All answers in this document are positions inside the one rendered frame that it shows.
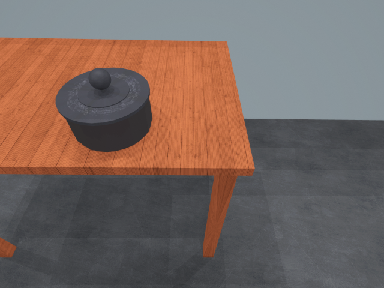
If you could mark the table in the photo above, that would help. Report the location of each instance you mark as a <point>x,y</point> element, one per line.
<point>197,125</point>

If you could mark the lid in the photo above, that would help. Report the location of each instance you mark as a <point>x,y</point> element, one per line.
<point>80,103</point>

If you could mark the pot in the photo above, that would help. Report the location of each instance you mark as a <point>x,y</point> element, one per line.
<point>116,136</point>

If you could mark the knob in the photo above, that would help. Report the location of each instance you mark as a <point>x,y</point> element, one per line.
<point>99,78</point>

